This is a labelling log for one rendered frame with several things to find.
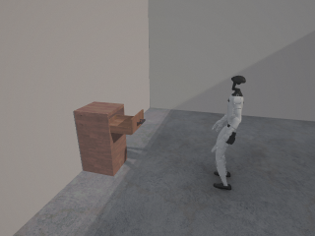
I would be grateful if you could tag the left robot shin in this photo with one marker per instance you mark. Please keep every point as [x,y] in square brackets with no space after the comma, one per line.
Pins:
[221,171]

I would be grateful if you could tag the handle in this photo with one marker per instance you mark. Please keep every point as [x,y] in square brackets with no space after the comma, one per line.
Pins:
[142,121]

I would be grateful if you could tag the drawer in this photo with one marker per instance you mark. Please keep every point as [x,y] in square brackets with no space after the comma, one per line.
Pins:
[125,124]

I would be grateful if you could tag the cabinet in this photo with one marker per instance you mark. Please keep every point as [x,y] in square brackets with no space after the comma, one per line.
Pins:
[102,152]

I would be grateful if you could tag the robot right forearm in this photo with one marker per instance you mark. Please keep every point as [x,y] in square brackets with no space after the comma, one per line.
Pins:
[224,118]

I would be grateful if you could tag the left robot hand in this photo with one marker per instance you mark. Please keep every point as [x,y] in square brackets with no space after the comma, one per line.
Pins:
[219,145]

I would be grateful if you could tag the robot left forearm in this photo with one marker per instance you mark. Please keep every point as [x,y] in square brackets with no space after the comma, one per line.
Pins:
[231,129]

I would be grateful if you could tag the robot left upper arm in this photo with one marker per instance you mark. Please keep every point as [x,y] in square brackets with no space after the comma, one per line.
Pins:
[237,102]

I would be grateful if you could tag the right robot hand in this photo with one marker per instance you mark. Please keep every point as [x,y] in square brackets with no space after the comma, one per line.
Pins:
[219,123]

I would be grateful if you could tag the robot left foot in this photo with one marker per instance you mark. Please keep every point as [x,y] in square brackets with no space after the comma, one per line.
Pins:
[222,186]

